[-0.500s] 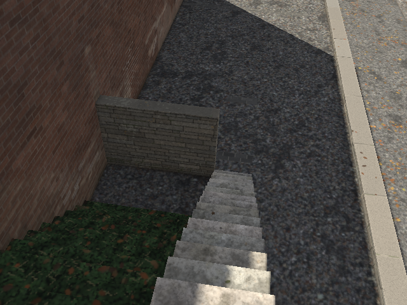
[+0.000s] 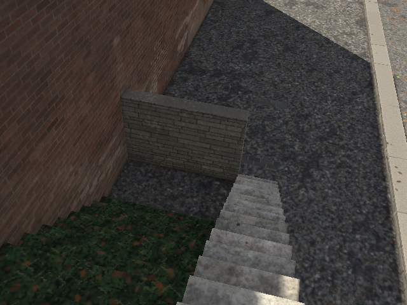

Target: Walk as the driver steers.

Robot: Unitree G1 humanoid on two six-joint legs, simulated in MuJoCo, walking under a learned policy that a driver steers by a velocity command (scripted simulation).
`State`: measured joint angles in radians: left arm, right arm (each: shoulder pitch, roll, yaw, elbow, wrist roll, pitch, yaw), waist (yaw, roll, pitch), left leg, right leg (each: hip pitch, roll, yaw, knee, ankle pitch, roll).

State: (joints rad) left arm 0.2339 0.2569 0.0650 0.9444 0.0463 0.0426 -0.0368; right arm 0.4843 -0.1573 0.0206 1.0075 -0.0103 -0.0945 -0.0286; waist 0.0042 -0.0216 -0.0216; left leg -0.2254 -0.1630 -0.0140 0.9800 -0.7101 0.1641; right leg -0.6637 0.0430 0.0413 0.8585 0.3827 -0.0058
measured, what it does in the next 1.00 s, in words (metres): goes down, turning right: right foot 0.19 m lower, then left foot 0.19 m lower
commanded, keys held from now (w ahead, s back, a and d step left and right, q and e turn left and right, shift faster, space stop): w+e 0.48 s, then e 0.52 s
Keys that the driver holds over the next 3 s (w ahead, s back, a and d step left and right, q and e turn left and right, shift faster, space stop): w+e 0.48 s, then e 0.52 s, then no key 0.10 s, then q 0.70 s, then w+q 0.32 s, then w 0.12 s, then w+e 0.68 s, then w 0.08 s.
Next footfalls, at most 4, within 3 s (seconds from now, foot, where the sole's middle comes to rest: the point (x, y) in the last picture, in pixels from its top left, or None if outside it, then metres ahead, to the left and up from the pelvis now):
0.16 right None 0.18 -0.06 -0.90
0.72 left None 0.43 0.12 -1.09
1.26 right None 0.22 -0.14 -0.90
2.06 left None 0.23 0.10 -0.90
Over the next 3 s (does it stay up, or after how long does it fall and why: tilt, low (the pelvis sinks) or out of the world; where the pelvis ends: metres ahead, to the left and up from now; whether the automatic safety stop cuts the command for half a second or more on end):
stays up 0.46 -0.14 -0.37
